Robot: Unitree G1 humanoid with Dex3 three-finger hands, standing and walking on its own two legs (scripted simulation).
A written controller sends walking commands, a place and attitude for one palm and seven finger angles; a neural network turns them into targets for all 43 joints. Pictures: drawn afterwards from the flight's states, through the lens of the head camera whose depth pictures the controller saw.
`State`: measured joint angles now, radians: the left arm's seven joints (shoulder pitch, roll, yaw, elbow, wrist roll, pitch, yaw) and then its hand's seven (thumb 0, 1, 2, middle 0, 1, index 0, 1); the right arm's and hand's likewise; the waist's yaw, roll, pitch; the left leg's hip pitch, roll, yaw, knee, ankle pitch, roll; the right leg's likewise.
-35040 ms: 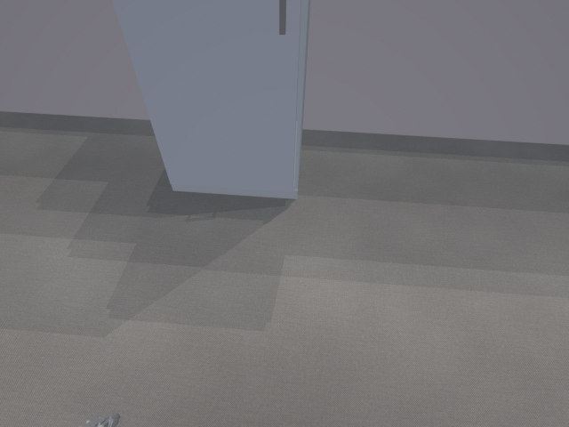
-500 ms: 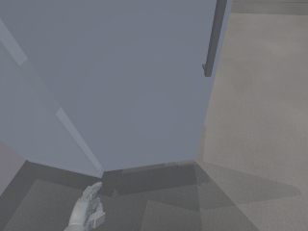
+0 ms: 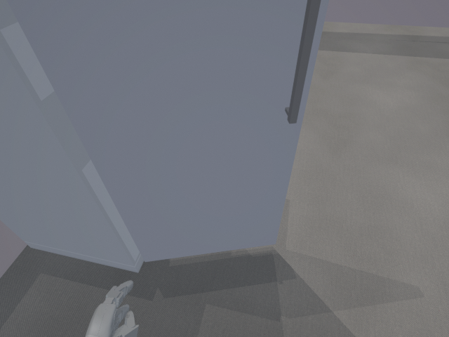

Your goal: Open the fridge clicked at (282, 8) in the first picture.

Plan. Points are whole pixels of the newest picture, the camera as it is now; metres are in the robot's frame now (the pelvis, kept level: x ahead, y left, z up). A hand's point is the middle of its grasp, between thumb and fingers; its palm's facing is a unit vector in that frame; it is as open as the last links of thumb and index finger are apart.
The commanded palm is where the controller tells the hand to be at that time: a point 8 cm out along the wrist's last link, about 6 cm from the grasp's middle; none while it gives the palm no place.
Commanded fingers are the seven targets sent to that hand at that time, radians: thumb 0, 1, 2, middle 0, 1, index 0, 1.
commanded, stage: stop stepping back and stand still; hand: right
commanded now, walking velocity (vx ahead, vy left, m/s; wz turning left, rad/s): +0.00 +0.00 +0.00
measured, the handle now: (300, 56) +0.64 -0.13 +0.22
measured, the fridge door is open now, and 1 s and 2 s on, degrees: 69 69 69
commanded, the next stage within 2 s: let the arm hang, fingers relaxed in 0.06 s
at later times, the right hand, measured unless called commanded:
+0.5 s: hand out of the picture +0.01 -0.18 -0.19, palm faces +0.05 +0.99 -0.15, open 7.0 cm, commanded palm none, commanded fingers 0.00 -0.90 -0.90 0.20 0.30 0.20 0.30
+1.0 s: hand out of the picture -0.01 -0.19 -0.17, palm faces +0.05 +0.98 -0.19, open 7.4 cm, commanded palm none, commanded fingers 0.00 -0.90 -0.90 0.20 0.30 0.20 0.30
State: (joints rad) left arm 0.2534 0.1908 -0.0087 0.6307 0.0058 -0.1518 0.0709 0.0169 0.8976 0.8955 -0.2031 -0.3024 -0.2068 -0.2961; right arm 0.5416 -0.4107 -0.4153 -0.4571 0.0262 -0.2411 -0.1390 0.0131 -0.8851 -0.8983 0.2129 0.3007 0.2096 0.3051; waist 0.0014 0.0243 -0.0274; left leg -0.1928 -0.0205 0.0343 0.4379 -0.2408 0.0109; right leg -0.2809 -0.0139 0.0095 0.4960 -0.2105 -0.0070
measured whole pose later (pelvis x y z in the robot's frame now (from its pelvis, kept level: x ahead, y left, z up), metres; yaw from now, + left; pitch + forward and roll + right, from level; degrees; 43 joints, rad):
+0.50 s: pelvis -0.01 -0.01 -0.01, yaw -2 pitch +0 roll +1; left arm 0.23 0.20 0.01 0.96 0.03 0.03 0.02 0.01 0.90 0.90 -0.20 -0.30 -0.20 -0.30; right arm 0.29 -0.19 -0.02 0.96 -0.02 0.06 -0.02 0.00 -0.98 -0.90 0.21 0.30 0.20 0.30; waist 0.01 0.05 0.05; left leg -0.24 0.00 0.07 0.53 -0.29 0.00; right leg -0.34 0.01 0.04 0.58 -0.24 -0.02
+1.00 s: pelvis +0.00 -0.02 +0.00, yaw -1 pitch -1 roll +1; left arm 0.29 0.14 0.02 1.12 0.02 0.01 0.04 0.02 0.92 0.90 -0.20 -0.30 -0.21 -0.30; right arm 0.29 -0.15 -0.01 1.14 -0.01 0.00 -0.03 0.00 -0.91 -0.90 0.20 0.30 0.20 0.30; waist 0.00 -0.01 0.01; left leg -0.16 0.03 0.04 0.42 -0.24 -0.02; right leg -0.24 0.03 0.01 0.44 -0.19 -0.04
